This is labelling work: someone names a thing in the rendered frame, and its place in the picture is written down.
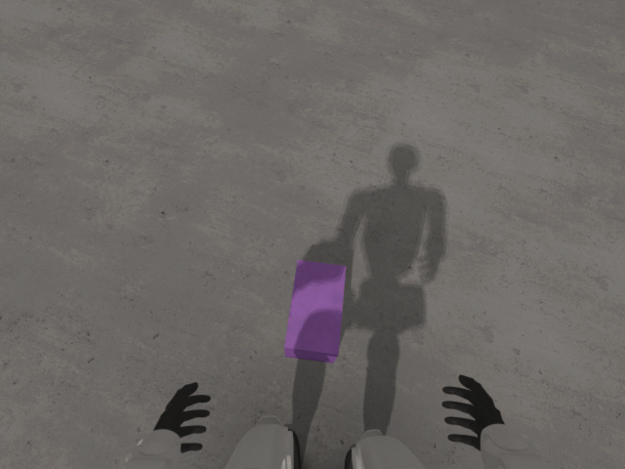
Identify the robot right forearm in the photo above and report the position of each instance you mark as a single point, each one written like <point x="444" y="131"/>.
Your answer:
<point x="503" y="447"/>

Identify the robot thigh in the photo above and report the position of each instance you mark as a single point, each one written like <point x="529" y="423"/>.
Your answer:
<point x="266" y="446"/>
<point x="383" y="452"/>

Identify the right robot thigh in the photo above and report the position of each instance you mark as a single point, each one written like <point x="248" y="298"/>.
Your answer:
<point x="383" y="452"/>

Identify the robot right hand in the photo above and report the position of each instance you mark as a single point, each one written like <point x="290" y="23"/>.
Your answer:
<point x="482" y="409"/>

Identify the left robot thigh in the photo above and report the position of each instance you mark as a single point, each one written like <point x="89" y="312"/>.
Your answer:
<point x="266" y="446"/>

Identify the robot left forearm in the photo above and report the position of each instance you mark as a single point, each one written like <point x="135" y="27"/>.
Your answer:
<point x="159" y="449"/>

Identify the carton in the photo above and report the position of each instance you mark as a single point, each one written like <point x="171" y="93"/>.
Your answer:
<point x="314" y="324"/>

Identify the robot left hand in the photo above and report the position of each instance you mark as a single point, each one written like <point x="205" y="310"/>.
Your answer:
<point x="174" y="415"/>

